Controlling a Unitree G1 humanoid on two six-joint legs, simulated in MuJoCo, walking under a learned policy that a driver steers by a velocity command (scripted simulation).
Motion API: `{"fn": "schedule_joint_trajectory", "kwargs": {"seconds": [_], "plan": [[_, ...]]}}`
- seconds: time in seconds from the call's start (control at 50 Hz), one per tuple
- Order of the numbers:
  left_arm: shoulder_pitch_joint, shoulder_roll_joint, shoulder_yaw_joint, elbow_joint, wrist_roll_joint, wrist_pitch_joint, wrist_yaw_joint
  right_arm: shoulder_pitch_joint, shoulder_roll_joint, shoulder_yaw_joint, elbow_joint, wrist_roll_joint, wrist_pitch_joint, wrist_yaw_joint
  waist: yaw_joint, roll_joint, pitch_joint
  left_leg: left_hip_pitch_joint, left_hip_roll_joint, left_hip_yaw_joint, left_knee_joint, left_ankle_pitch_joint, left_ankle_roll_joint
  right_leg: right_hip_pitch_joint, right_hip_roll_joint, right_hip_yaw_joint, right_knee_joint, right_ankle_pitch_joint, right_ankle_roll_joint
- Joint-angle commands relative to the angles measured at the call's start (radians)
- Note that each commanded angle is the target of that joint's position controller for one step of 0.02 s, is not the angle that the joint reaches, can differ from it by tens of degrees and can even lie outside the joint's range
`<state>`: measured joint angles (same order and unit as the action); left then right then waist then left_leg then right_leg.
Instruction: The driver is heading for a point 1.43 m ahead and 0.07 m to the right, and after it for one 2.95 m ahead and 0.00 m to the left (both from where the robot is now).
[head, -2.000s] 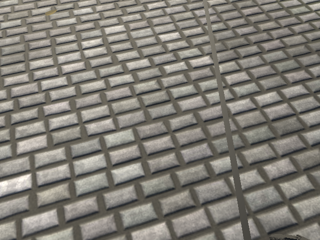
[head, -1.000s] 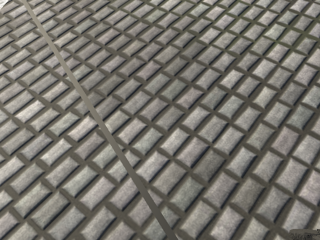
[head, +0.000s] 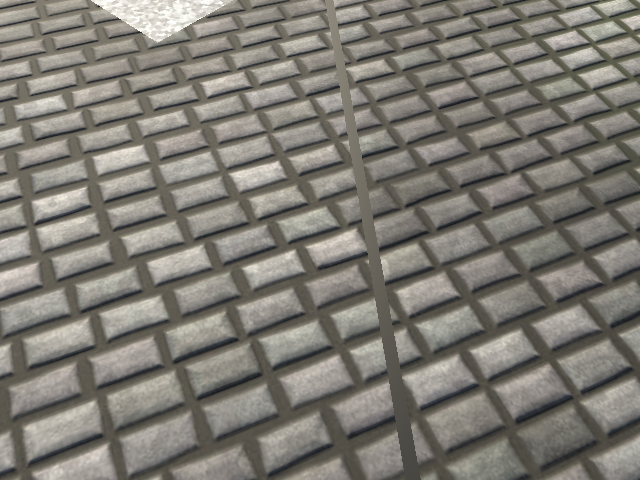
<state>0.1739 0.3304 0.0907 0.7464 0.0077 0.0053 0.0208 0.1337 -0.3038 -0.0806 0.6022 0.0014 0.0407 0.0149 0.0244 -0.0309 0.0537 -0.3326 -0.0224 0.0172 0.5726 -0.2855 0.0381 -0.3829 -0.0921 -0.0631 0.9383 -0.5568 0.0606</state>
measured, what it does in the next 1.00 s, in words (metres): steps on the spot: right foot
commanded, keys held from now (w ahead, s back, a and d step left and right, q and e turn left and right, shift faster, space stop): q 0.04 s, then no key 0.96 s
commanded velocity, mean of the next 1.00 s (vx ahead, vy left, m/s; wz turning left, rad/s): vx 0.00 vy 0.00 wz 0.16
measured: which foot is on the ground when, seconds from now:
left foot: down 0.00-1.00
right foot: up 0.00-0.34, down 0.36-1.00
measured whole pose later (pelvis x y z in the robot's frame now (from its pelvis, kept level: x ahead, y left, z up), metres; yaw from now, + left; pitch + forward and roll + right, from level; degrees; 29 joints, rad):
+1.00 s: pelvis +0.03 -0.03 +0.00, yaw +7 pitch -1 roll +0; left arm 0.21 0.23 0.02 0.75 0.01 -0.03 0.00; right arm 0.21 -0.23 -0.04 0.79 -0.01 0.02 -0.03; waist 0.00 0.01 0.03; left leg -0.22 -0.03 -0.11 0.54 -0.29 -0.02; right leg -0.21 0.02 -0.01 0.54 -0.31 -0.02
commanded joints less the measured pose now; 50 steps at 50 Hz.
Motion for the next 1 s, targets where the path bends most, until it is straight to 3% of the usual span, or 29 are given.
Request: {"fn": "schedule_joint_trajectory", "kwargs": {"seconds": [0.02,0.04,0.06,0.1,0.18,0.28,0.32,0.34,0.36,0.38,0.4,0.42,0.44,0.48,0.64,1.0], "plan": [[-0.066,0.106,0.024,-0.106,-0.012,-0.012,0.010,0.059,-0.191,-0.054,-0.048,-0.002,-0.044,-0.006,-0.052,0.146,-0.163,0.302,0.305,-0.366,-0.203,0.579,0.249,-0.320,0.033,0.124,0.285,0.006,0.001],[-0.055,0.113,0.028,-0.094,-0.001,-0.005,0.019,0.018,-0.162,-0.043,-0.055,0.013,-0.042,-0.011,-0.034,0.127,-0.138,0.255,0.270,-0.336,-0.209,0.522,0.212,-0.306,0.026,0.132,0.245,0.067,0.002],[-0.026,0.116,0.030,-0.087,0.005,0.000,0.021,-0.016,-0.157,-0.036,-0.060,0.014,-0.038,-0.017,-0.009,0.137,-0.138,0.199,0.248,-0.303,-0.217,0.520,0.202,-0.251,0.037,0.124,0.235,0.121,0.009],[0.015,0.095,0.025,-0.070,0.001,0.000,0.017,-0.026,-0.146,-0.028,-0.061,0.000,-0.038,-0.025,0.004,0.151,-0.165,0.173,0.226,-0.271,-0.225,0.515,0.202,-0.188,0.054,0.109,0.197,0.184,0.019],[-0.016,0.053,0.003,-0.080,-0.003,0.000,0.014,-0.006,-0.144,-0.022,-0.038,-0.003,-0.037,-0.036,-0.025,0.166,-0.163,0.171,0.212,-0.269,-0.222,0.407,0.196,-0.124,0.049,0.109,-0.019,0.216,0.025],[-0.033,0.062,0.000,-0.094,-0.012,-0.006,0.001,-0.003,-0.141,-0.010,-0.015,-0.010,-0.031,-0.022,-0.050,0.186,-0.118,0.103,0.217,-0.330,-0.218,0.240,0.200,0.004,0.060,0.095,-0.215,0.186,0.004],[-0.006,0.046,-0.004,-0.089,-0.012,-0.014,-0.006,-0.023,-0.116,0.004,-0.007,-0.003,-0.031,-0.018,-0.022,0.172,-0.110,0.086,0.199,-0.337,-0.185,0.233,0.176,0.091,0.069,0.081,-0.374,0.260,-0.014],[0.018,0.032,-0.009,-0.082,-0.005,-0.021,-0.011,-0.022,-0.095,0.014,0.002,0.002,-0.033,-0.018,0.002,0.153,-0.110,0.061,0.176,-0.325,-0.168,0.220,0.142,0.179,0.072,0.075,-0.520,0.389,-0.029],[0.028,0.052,-0.009,-0.086,0.011,-0.027,-0.010,0.018,-0.065,0.025,0.014,-0.008,-0.041,-0.018,-0.008,0.110,-0.131,0.024,0.139,-0.311,-0.146,0.161,0.087,0.278,0.016,0.139,-0.559,0.526,-0.049],[0.032,0.128,0.003,-0.100,0.021,-0.029,-0.005,0.068,-0.054,0.028,0.019,-0.028,-0.050,-0.015,-0.056,-0.031,-0.150,-0.017,0.054,-0.228,-0.055,0.037,0.029,0.325,-0.106,0.244,-0.534,0.728,-0.098],[-0.015,0.105,-0.005,-0.082,0.018,-0.028,-0.009,0.097,-0.041,0.027,0.021,-0.025,-0.053,-0.015,-0.106,-0.161,-0.154,0.052,0.011,-0.140,-0.066,-0.050,-0.014,0.207,-0.138,0.281,-0.540,0.617,-0.178],[-0.059,0.042,-0.020,-0.102,0.012,-0.032,-0.016,0.062,-0.071,0.024,0.031,-0.031,-0.050,-0.019,-0.081,-0.133,-0.129,0.106,0.025,-0.137,-0.082,0.000,-0.037,0.149,-0.094,0.259,-0.559,0.464,-0.172],[-0.059,0.032,-0.023,-0.102,0.014,-0.035,-0.019,0.023,-0.087,0.016,0.031,-0.026,-0.045,-0.021,-0.055,-0.108,-0.102,0.095,0.019,-0.139,-0.081,0.034,-0.032,0.142,-0.047,0.216,-0.552,0.386,-0.134],[-0.037,0.052,-0.022,-0.099,0.011,-0.047,-0.019,0.012,-0.081,0.015,0.032,-0.021,-0.030,-0.025,-0.036,-0.072,-0.073,0.076,0.025,-0.160,-0.086,0.088,-0.014,0.140,-0.014,0.180,-0.534,0.354,-0.099],[0.000,0.026,-0.036,-0.105,0.006,-0.042,-0.006,0.045,-0.041,0.016,0.071,-0.013,-0.040,-0.025,-0.020,0.030,-0.078,0.072,0.036,-0.175,-0.096,0.163,-0.020,0.179,0.018,0.145,-0.481,0.407,-0.098],[0.022,-0.001,-0.046,-0.056,0.002,-0.049,-0.015,0.079,-0.035,0.009,0.145,-0.010,-0.030,-0.054,-0.030,0.029,-0.061,0.139,0.044,-0.176,-0.096,0.216,-0.040,0.156,0.040,0.133,-0.504,0.415,-0.100]]}}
